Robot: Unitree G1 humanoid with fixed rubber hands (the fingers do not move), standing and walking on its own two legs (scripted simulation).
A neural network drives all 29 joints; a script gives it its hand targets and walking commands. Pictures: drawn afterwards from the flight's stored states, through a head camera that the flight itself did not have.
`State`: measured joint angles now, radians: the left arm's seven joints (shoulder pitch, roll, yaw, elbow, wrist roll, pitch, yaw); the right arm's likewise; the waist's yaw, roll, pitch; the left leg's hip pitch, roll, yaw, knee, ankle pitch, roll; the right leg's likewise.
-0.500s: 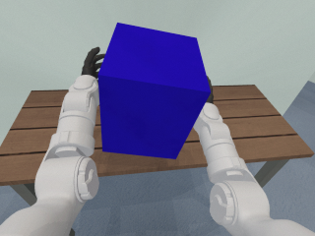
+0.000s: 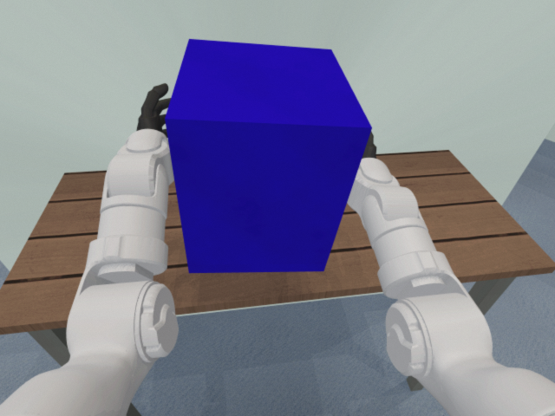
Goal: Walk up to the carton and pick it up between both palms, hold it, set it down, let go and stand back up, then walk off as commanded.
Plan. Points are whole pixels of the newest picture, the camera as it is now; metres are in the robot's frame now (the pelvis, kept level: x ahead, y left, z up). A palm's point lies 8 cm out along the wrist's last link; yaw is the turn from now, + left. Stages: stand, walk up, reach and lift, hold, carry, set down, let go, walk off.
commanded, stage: reach and lift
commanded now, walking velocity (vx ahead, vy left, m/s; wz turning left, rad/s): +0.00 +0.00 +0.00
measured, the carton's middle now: (260, 161) +0.40 +0.00 +0.20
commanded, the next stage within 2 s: hold in 1.40 s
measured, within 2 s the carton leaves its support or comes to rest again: neither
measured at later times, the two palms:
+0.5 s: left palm (155, 131) +0.41 +0.13 +0.25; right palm (368, 150) +0.39 -0.15 +0.22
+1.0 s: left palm (152, 123) +0.40 +0.13 +0.27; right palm (374, 137) +0.39 -0.15 +0.24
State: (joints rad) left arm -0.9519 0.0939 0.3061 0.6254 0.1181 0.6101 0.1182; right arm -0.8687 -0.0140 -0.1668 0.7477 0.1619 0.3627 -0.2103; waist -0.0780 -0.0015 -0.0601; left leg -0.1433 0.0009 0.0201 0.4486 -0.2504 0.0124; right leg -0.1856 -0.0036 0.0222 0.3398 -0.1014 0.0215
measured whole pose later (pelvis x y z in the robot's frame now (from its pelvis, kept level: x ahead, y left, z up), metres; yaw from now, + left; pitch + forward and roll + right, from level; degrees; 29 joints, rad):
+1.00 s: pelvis +0.00 +0.00 +0.00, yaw +0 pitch -3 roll -1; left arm -0.98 0.09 0.31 0.54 0.12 0.75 0.14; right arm -0.96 -0.09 -0.13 0.70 0.26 0.54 -0.23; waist -0.08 0.02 -0.09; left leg -0.14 0.01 0.02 0.45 -0.25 0.01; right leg -0.19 0.00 0.02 0.34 -0.10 0.02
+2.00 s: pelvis -0.01 +0.00 +0.00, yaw +0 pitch -4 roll -1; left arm -1.03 0.11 0.31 0.52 0.12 0.86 0.13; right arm -1.02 -0.11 -0.13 0.67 0.30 0.67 -0.27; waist -0.08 0.02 -0.13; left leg -0.14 0.01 0.02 0.45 -0.24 0.01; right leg -0.19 0.00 0.02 0.34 -0.09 0.02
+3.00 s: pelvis -0.01 +0.00 +0.00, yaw +0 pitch -4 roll -1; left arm -1.05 0.11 0.31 0.53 0.12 0.87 0.12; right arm -1.03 -0.11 -0.13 0.67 0.30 0.70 -0.28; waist -0.08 0.02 -0.13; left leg -0.14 0.01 0.02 0.45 -0.24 0.01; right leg -0.19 0.00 0.02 0.34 -0.09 0.02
